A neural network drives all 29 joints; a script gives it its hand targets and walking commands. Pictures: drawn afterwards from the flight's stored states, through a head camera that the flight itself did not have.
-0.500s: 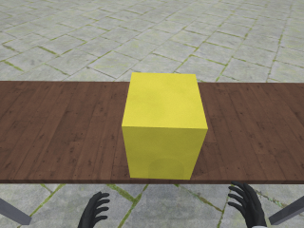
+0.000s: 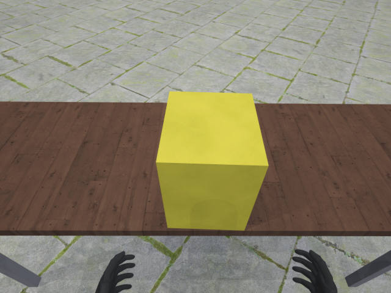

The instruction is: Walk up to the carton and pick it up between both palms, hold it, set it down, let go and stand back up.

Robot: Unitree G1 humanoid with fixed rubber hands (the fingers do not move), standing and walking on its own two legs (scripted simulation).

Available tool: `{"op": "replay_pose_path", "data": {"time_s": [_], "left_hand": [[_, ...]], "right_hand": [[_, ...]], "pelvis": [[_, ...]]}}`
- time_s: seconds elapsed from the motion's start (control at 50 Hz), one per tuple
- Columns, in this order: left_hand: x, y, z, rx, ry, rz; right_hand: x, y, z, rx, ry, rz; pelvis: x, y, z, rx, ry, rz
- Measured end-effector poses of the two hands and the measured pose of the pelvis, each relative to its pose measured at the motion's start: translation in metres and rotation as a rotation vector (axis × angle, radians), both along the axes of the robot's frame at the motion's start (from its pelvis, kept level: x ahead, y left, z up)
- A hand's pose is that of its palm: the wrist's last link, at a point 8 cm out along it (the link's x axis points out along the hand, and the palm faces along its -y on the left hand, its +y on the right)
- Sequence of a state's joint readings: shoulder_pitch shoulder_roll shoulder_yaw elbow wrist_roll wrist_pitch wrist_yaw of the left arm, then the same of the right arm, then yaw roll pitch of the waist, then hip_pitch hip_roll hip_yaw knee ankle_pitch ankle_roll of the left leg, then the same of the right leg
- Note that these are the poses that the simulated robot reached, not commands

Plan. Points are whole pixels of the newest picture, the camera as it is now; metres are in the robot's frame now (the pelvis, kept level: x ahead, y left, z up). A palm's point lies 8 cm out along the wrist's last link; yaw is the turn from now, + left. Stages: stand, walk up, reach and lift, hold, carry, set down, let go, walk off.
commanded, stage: set down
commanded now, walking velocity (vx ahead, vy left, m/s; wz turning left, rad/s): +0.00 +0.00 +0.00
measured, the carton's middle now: (208, 163) +0.42 +0.00 +0.03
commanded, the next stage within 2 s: let go in 0.18 s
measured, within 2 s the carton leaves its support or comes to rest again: neither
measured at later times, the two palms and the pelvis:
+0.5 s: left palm (108, 288) +0.17 +0.20 -0.09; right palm out of the picture +0.16 -0.23 -0.07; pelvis +0.01 +0.00 +0.00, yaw +0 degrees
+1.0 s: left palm (83, 287) +0.17 +0.25 -0.09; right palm out of the picture +0.16 -0.28 -0.07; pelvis +0.02 +0.00 +0.00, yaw +0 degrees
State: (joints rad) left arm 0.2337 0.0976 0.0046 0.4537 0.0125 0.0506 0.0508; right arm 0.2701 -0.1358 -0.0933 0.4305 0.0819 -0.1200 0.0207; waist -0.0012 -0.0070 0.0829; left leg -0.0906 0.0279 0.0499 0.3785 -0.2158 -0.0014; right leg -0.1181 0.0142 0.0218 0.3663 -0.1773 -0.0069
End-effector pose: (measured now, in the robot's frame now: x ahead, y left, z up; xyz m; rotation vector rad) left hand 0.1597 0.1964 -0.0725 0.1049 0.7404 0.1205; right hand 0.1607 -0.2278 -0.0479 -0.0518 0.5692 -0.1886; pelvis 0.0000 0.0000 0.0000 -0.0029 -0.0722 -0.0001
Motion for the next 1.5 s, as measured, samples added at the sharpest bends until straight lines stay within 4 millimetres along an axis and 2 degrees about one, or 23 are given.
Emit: {"op": "replay_pose_path", "data": {"time_s": [0.32, 0.7, 0.8, 0.88, 0.96, 1.5], "left_hand": [[0.010, 0.003, -0.012, -0.002, 0.070, -0.003], [0.019, 0.004, -0.018, -0.008, 0.099, -0.006], [0.017, 0.024, -0.017, 0.041, 0.090, -0.008], [0.016, 0.044, -0.014, 0.085, 0.076, -0.001], [0.015, 0.054, -0.012, 0.103, 0.075, -0.004], [0.004, 0.058, -0.023, 0.099, 0.137, 0.002]], "right_hand": [[-0.009, 0.000, -0.021, -0.013, 0.102, 0.010], [0.005, -0.004, -0.024, -0.037, 0.095, 0.025], [-0.002, -0.024, -0.030, -0.079, 0.198, 0.004], [0.000, -0.041, -0.026, -0.121, 0.215, -0.004], [0.000, -0.051, -0.023, -0.146, 0.221, -0.005], [0.003, -0.052, -0.023, -0.152, 0.232, -0.005]], "pelvis": [[0.008, 0.001, 0.000, -0.001, 0.010, 0.000], [0.020, 0.002, 0.000, -0.002, 0.027, 0.000], [0.021, 0.001, -0.002, -0.001, 0.022, 0.000], [0.023, 0.000, -0.004, 0.001, 0.017, 0.000], [0.024, 0.000, -0.004, 0.001, 0.017, 0.000], [0.027, 0.000, -0.004, 0.000, 0.022, 0.000]]}}
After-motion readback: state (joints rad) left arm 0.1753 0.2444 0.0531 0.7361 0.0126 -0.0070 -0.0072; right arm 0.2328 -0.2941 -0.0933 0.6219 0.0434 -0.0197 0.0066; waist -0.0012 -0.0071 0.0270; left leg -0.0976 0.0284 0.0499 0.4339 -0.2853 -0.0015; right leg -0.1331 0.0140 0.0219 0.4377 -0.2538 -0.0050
